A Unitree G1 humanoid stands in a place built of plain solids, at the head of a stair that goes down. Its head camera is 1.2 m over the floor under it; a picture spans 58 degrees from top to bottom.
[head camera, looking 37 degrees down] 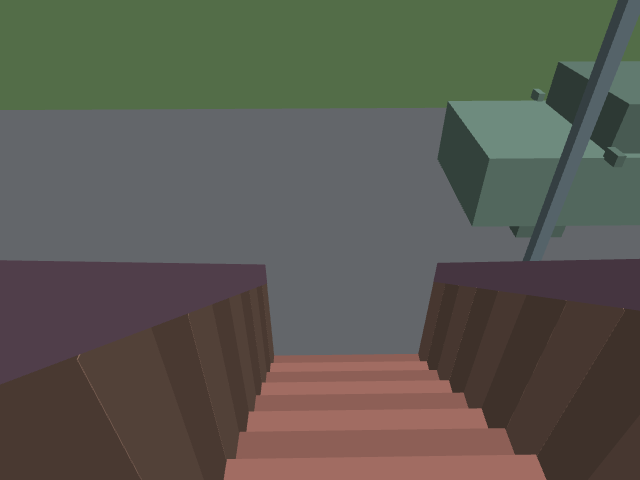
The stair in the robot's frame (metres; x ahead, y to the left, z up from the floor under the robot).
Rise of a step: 0.19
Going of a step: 0.22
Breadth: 1.25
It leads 1 degrees to the left of straight ahead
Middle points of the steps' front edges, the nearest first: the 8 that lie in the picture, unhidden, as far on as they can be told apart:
0.87 -0.25 -0.56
1.09 -0.25 -0.74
1.31 -0.24 -0.93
1.53 -0.24 -1.11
1.75 -0.24 -1.30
1.97 -0.24 -1.49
2.19 -0.23 -1.67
2.41 -0.23 -1.86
